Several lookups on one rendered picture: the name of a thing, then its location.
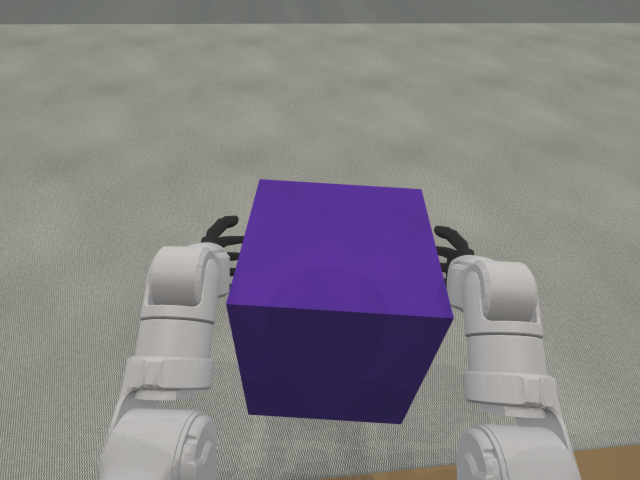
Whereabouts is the left robot upper arm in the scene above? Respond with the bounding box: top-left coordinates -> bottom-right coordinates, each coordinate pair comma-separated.
99,408 -> 217,480

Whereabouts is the right robot upper arm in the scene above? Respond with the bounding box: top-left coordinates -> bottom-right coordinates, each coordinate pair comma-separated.
456,424 -> 580,480

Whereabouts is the carton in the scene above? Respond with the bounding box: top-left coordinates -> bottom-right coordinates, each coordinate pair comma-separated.
226,179 -> 454,424

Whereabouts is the left robot forearm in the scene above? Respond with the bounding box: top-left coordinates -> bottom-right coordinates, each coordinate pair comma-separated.
98,242 -> 230,480

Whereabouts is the right robot forearm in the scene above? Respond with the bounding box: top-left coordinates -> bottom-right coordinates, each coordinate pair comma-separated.
447,255 -> 581,480

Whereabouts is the robot right hand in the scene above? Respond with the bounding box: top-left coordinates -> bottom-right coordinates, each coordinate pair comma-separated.
434,226 -> 474,289

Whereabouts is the robot left hand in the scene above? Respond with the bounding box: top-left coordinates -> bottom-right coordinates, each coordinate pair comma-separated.
201,216 -> 244,287

